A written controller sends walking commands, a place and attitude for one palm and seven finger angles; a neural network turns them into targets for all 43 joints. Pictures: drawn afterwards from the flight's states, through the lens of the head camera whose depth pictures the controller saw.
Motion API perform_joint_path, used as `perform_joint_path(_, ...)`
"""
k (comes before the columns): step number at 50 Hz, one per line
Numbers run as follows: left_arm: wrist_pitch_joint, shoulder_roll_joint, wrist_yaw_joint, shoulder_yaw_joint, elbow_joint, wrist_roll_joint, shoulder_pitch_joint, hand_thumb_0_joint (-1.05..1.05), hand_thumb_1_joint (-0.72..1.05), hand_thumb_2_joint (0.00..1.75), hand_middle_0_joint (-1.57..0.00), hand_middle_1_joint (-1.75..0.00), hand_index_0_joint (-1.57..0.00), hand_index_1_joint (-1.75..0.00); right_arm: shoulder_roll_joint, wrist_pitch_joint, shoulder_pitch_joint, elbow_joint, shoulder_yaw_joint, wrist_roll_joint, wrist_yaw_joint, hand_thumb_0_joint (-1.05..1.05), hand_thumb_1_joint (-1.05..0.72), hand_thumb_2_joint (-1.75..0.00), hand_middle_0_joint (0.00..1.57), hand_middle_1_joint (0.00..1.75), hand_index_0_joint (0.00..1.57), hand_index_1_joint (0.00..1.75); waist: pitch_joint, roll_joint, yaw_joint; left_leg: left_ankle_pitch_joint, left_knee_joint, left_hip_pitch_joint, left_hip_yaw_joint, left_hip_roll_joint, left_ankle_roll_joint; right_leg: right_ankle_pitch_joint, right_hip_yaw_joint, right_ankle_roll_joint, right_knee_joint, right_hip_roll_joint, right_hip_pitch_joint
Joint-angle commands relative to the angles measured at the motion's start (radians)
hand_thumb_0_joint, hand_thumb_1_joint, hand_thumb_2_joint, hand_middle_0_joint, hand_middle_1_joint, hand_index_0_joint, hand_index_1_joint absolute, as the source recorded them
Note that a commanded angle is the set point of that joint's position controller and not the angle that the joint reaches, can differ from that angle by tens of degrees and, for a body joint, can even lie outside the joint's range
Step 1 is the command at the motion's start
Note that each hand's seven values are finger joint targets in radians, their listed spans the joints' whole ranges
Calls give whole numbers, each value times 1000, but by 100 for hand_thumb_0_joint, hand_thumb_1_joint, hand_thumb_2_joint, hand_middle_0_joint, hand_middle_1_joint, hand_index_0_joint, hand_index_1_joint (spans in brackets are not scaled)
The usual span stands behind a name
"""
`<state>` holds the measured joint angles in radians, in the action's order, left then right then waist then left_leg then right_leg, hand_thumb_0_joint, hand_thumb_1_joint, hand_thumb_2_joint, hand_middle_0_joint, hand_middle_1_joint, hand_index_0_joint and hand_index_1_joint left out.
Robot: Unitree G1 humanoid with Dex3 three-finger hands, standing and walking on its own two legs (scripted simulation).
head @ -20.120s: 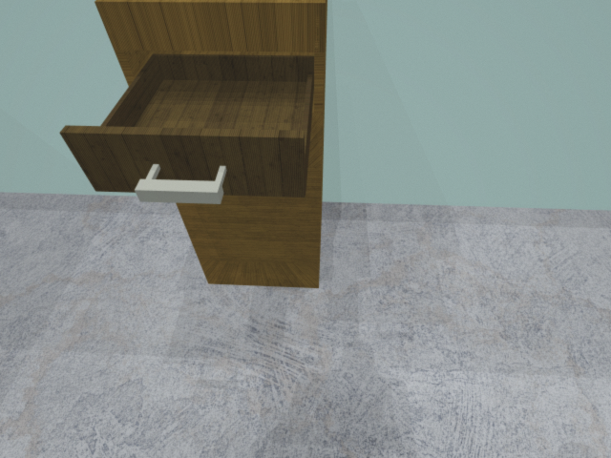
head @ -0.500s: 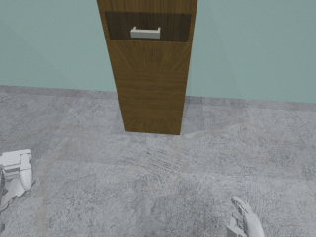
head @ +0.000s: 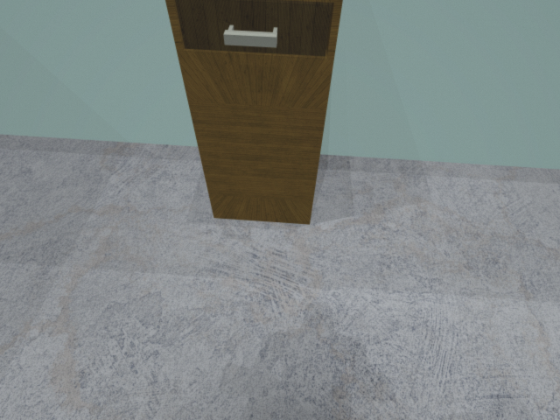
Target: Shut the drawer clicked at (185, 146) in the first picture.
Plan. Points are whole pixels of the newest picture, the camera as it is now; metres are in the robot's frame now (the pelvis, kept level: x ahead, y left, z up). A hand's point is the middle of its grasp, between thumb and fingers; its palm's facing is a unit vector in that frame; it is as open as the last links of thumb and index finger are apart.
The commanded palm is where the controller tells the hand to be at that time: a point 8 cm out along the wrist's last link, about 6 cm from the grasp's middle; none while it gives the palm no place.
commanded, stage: let the arm hang, fingers relaxed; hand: left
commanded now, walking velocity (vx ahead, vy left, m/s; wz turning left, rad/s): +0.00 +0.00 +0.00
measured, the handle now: (252, 34) +0.96 +0.11 +0.08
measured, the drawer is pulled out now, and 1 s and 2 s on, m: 0.00 0.00 0.00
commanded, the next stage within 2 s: look to check the result in 0.78 s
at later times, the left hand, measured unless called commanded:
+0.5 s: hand out of the picture +0.02 +0.18 -0.16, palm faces +0.01 -0.97 -0.25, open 7.1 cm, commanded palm none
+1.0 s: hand out of the picture +0.02 +0.17 -0.16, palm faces +0.01 -0.97 -0.23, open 7.4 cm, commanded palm none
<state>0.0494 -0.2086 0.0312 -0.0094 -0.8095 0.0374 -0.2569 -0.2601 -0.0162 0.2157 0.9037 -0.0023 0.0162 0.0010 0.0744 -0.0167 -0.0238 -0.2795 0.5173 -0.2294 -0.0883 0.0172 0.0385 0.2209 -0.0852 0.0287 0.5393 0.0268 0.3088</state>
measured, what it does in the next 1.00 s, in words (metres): stands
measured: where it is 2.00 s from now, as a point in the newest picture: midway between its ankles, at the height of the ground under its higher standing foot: outside the picture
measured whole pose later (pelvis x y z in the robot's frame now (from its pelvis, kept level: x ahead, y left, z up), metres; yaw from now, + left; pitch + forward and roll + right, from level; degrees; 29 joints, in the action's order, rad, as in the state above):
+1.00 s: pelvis +0.02 -0.02 +0.01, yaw -1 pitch -2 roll +0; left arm -0.01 -0.16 0.03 0.01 -1.16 0.01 -0.24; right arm -0.17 -0.01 0.30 1.15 0.01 0.01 0.03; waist 0.05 0.03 -0.01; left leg -0.23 0.36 -0.11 -0.08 -0.01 0.01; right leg 0.16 -0.09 0.05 0.37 -0.02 0.19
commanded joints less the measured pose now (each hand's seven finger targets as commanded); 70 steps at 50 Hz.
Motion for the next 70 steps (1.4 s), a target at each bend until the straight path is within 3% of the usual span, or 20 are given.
perform_joint_path(1,-47,-165,-13,41,-28,-24,-1,0,90,90,-72,-86,-72,-86,-91,18,-20,-21,17,5,9,0,-90,-90,20,30,20,30,-93,167,31,34,-184,-41,154,-123,6,7,146,25,-163,81,-138)
perform_joint_path(3,-48,-170,-14,37,-82,-25,0,0,90,90,-64,-78,-64,-78,-84,11,6,11,18,3,9,0,-90,-90,20,30,20,30,-77,165,28,-46,-194,-47,146,-113,4,67,155,29,-205,86,-133)
perform_joint_path(4,-52,-179,-14,39,-101,-23,1,0,90,90,-60,-73,-60,-73,-88,8,27,25,23,1,9,0,-90,-90,20,30,20,30,-82,104,26,-41,-181,-31,144,-112,6,80,160,31,-226,89,-130)
perform_joint_path(6,-54,-172,-14,35,-143,-25,16,0,90,90,-52,-65,-52,-65,-81,5,71,60,23,0,11,0,-90,-90,20,30,20,30,-67,50,15,-59,-184,-16,137,-110,6,134,167,35,-259,96,-104)
perform_joint_path(9,-58,-165,-10,34,-192,-27,11,0,90,90,-40,-52,-40,-52,-69,4,106,101,26,-2,13,0,-90,-90,20,30,20,30,-44,14,11,-15,-179,14,126,-111,7,128,159,35,-274,96,-78)
perform_joint_path(12,-59,-153,-8,33,-229,-28,7,0,90,90,-28,-39,-28,-39,-55,6,135,135,23,-3,17,0,-90,-90,20,30,20,30,-28,-8,10,8,-189,19,125,-114,8,113,154,34,-277,97,-78)
perform_joint_path(14,-63,-146,-5,32,-253,-29,-8,0,90,90,-20,-30,-20,-30,-52,10,143,153,22,-4,20,0,-90,-90,20,30,20,30,-42,11,13,51,-187,32,119,-119,7,59,146,33,-267,95,-96)
perform_joint_path(19,-62,-123,1,30,-286,-29,-16,0,90,90,-20,-30,-20,-30,-27,14,147,184,17,-6,24,0,-90,-90,20,30,20,30,-14,12,20,87,-210,21,122,-130,6,-11,128,27,-247,88,-114)
perform_joint_path(23,-59,-102,2,29,-300,-29,-17,0,90,90,-20,-30,-20,-30,-4,12,152,201,14,-2,26,0,-90,-90,20,30,20,30,21,23,18,53,-226,17,118,-126,3,22,132,23,-258,86,-95)
perform_joint_path(32,-65,-78,5,36,-306,-28,-18,0,90,90,-20,-30,-20,-30,16,19,156,212,16,-1,32,0,-90,-90,20,30,20,30,7,45,18,78,-234,27,114,-132,0,-29,134,23,-248,82,-115)
perform_joint_path(45,-72,-83,6,42,-311,-28,-16,0,90,90,-20,-30,-20,-30,3,21,153,216,23,-3,37,0,-90,-90,20,30,20,30,-10,27,12,113,-222,63,102,-133,-2,-79,137,27,-254,88,-128)
perform_joint_path(53,-70,-93,5,43,-317,-28,-10,0,90,90,-20,-30,-20,-30,-5,16,146,219,24,-2,36,0,-90,-90,20,30,20,30,11,15,12,73,-223,60,100,-127,-5,-13,153,27,-282,87,-116)
perform_joint_path(60,-75,-102,5,44,-315,-28,0,0,90,90,-20,-30,-20,-30,-17,20,129,214,24,-3,37,0,-90,-90,20,30,20,30,-14,31,11,135,-219,79,102,-137,-7,-121,140,26,-264,92,-144)
perform_joint_path(70,-78,-117,5,48,-310,-28,24,0,90,90,-20,-30,-20,-30,-37,21,109,214,27,-2,38,0,-90,-90,20,30,20,30,-33,32,10,155,-223,96,101,-141,-11,-169,143,23,-264,94,-164)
